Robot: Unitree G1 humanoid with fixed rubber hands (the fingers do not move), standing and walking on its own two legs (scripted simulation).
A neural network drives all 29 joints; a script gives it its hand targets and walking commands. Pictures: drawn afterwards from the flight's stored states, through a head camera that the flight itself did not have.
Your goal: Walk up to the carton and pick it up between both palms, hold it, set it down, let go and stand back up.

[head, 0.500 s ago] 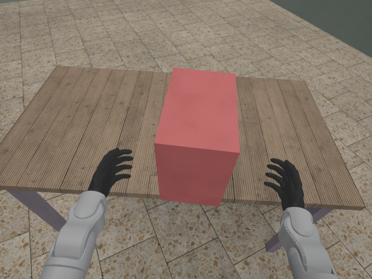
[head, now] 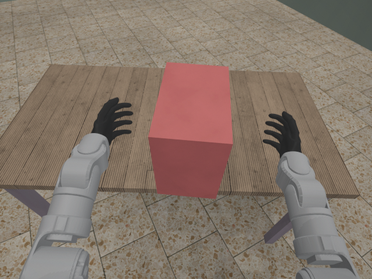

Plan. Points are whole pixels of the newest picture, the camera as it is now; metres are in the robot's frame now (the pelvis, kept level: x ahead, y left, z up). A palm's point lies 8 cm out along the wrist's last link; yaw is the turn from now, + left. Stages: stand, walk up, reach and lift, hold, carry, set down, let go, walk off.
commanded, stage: reach and lift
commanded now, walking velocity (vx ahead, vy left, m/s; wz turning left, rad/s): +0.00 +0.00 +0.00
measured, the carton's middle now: (191, 132) +0.47 +0.00 +0.00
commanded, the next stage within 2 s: none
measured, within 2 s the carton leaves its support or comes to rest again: neither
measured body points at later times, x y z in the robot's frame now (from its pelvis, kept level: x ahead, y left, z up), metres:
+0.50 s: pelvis +0.00 +0.00 +0.00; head +0.03 +0.00 +0.45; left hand +0.45 +0.19 +0.17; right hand +0.43 -0.20 +0.15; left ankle -0.02 +0.10 -0.75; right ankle +0.01 -0.13 -0.75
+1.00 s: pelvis +0.00 -0.01 +0.00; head +0.06 +0.00 +0.45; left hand +0.48 +0.17 +0.13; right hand +0.45 -0.20 +0.11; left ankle -0.02 +0.10 -0.75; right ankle +0.01 -0.13 -0.75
